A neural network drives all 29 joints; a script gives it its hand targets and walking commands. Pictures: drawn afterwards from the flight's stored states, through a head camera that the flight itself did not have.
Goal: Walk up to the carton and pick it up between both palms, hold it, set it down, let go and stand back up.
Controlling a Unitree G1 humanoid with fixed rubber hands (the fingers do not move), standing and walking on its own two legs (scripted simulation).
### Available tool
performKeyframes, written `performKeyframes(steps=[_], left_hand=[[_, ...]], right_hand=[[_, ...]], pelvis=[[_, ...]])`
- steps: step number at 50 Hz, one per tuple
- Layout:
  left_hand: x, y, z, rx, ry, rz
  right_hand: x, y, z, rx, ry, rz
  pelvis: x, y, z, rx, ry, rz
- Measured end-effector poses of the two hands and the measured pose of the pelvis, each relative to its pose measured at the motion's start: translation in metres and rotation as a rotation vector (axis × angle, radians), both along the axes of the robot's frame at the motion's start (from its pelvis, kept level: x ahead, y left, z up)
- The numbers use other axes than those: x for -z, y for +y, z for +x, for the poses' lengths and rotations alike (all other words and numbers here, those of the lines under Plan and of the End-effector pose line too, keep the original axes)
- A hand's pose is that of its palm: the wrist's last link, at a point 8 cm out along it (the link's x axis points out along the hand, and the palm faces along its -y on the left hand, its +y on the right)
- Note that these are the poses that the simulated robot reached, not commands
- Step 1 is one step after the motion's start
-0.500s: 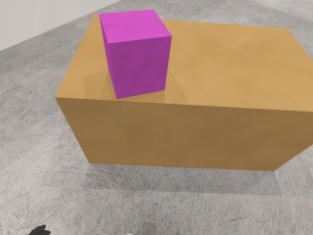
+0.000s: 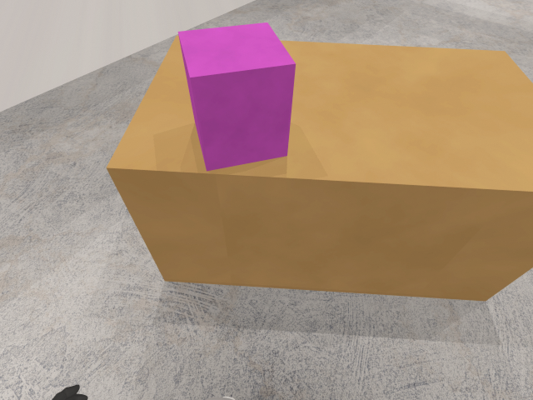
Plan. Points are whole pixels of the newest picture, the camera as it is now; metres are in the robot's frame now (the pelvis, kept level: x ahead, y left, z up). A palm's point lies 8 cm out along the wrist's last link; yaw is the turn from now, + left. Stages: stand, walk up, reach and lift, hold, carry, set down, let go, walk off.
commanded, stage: walk up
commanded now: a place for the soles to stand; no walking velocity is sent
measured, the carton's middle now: (236, 98) +0.76 +0.10 +0.02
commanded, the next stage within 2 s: none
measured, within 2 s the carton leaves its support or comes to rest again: neither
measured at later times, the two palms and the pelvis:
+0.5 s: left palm out of the picture +0.05 +0.32 -0.06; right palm out of the picture +0.09 -0.34 -0.09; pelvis -0.02 -0.01 +0.01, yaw +1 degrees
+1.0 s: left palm out of the picture +0.05 +0.33 -0.07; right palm out of the picture +0.10 -0.32 -0.09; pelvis -0.01 +0.00 +0.01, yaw +4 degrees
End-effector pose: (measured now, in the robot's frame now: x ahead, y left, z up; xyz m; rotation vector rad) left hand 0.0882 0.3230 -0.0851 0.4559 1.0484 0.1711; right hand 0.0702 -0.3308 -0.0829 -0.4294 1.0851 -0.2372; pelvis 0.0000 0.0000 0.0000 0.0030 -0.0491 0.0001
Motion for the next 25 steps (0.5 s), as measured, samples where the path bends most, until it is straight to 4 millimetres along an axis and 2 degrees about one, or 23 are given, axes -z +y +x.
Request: performKeyframes(steps=[2,6,11,15,21,25], left_hand=[[0.000,0.001,-0.004,-0.013,0.001,-0.010],[-0.001,0.000,-0.011,-0.017,0.014,-0.009],[-0.002,-0.011,-0.021,-0.016,0.039,0.009],[-0.015,-0.018,-0.029,-0.020,0.026,0.044],[-0.034,-0.013,-0.034,-0.027,0.008,0.083],[-0.030,-0.004,-0.041,-0.029,0.020,0.077]], right_hand=[[-0.005,0.002,0.001,-0.006,-0.005,-0.005],[-0.012,0.000,0.015,-0.032,-0.041,-0.013],[-0.005,-0.010,0.022,-0.049,-0.057,0.005],[0.002,-0.013,0.024,-0.045,-0.056,0.045],[0.002,-0.014,0.028,-0.058,-0.053,0.065],[0.004,-0.006,0.022,-0.062,-0.030,0.064]], pelvis=[[-0.003,0.001,-0.002,-0.008,0.000,-0.007],[-0.005,0.000,-0.006,-0.012,0.008,-0.006],[-0.002,-0.012,-0.013,-0.011,0.028,0.012],[-0.005,-0.022,-0.015,-0.013,0.028,0.018],[-0.012,-0.021,-0.016,-0.024,0.048,0.034],[-0.011,-0.013,-0.020,-0.027,0.042,0.021]])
